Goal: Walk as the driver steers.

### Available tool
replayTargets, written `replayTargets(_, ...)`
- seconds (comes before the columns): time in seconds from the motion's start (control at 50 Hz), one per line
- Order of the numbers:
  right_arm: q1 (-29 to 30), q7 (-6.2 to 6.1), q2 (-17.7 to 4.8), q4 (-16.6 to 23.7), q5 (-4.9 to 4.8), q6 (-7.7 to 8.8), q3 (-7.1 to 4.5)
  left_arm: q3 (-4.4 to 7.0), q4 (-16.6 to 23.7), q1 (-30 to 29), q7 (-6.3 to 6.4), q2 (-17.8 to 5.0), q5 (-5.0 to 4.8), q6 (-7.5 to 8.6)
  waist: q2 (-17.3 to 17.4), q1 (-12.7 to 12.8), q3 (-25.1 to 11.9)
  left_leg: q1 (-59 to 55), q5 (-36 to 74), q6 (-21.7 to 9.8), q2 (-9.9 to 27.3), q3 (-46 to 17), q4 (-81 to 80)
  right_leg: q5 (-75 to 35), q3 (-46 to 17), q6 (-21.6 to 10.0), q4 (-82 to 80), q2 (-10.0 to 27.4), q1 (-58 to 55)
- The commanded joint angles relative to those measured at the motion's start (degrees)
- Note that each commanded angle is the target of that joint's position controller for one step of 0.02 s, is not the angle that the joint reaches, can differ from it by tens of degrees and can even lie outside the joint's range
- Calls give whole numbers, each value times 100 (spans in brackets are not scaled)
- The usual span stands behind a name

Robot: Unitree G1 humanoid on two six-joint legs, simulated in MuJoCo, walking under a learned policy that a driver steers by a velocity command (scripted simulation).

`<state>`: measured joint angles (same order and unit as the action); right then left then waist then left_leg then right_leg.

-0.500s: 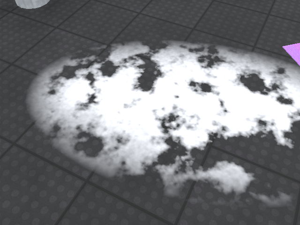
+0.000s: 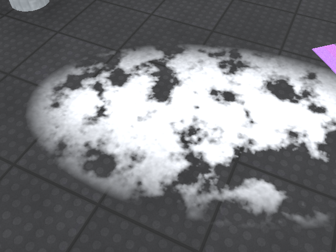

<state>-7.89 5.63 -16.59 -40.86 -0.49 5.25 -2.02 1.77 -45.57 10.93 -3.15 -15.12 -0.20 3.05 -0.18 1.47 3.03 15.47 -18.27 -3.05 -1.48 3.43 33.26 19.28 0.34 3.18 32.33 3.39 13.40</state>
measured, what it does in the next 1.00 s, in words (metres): lifts its right foot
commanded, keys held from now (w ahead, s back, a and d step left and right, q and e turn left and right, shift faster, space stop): no key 0.70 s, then w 0.30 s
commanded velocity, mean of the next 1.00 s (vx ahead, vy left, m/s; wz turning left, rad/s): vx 0.07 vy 0.00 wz -0.01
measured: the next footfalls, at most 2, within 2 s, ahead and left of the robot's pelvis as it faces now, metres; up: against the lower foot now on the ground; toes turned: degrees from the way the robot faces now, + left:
right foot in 1.04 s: +0.12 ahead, -0.17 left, +0.00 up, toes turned -1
left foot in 1.60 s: +0.55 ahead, +0.09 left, -0.12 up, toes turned +2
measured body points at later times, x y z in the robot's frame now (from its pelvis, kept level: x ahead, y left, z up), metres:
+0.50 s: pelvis -0.01 +0.00 +0.00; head +0.02 +0.00 +0.45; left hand +0.14 +0.27 -0.10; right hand +0.15 -0.27 -0.09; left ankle -0.01 +0.08 -0.73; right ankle -0.02 -0.15 -0.73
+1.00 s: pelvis +0.05 -0.04 +0.01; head +0.07 -0.04 +0.46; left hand +0.20 +0.22 -0.10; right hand +0.05 -0.30 -0.12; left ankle -0.01 +0.08 -0.73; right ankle +0.08 -0.16 -0.72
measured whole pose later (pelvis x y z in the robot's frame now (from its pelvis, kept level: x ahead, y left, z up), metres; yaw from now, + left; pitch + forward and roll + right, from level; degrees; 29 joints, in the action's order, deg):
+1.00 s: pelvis +0.05 -0.04 +0.01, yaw +0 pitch -1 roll +0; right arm -24.3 -0.8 -15.0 -48.1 2.6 4.3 -0.6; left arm 1.2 -49.1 8.4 -2.4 -15.7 3.2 5.1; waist 0.4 -3.2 3.0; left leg 2.2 -16.0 -1.8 0.6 1.8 19.3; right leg 16.0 1.0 -2.3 33.3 1.9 16.3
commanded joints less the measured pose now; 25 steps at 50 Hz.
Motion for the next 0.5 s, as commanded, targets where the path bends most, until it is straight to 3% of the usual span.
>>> replayTargets(0.02, 56, -38, -789, 396, -12, 107, -252, 192, 388, -203, -10, -768, -4, 75, 16, -77, -582, -618, 1773, -135, 514, -630, -516, -872, -164, -132, -499, 92, 204)
replayTargets(0.5, -109, -88, -957, 413, 29, 72, -312, 141, 104, -643, 77, -980, 11, 72, -14, -73, -479, -714, 1683, -104, 476, -701, -806, -996, -68, -117, -730, 123, -89)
